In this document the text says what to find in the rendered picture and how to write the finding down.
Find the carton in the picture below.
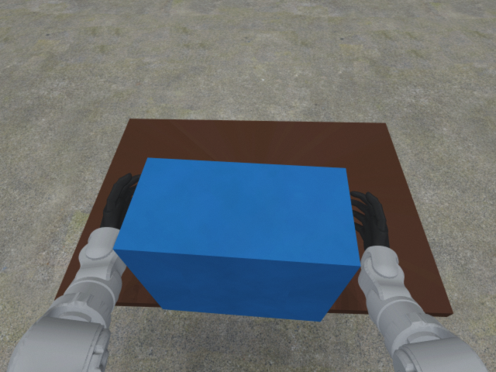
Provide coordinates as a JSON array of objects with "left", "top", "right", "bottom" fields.
[{"left": 113, "top": 157, "right": 361, "bottom": 322}]

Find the right robot hand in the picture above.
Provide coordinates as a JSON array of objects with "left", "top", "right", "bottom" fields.
[{"left": 350, "top": 191, "right": 390, "bottom": 251}]

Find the left robot hand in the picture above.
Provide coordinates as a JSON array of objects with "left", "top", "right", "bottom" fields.
[{"left": 100, "top": 173, "right": 141, "bottom": 230}]

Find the robot right forearm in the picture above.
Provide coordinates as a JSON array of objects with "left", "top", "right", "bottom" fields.
[{"left": 358, "top": 246, "right": 488, "bottom": 372}]

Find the robot left forearm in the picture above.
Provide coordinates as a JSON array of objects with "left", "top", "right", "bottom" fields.
[{"left": 6, "top": 227, "right": 126, "bottom": 372}]

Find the table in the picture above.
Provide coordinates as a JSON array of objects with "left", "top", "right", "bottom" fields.
[{"left": 54, "top": 119, "right": 453, "bottom": 317}]

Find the robot right upper arm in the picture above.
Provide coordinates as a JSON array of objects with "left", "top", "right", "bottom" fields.
[{"left": 392, "top": 337, "right": 485, "bottom": 372}]

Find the robot left upper arm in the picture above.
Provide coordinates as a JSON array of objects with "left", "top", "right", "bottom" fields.
[{"left": 13, "top": 316, "right": 111, "bottom": 372}]

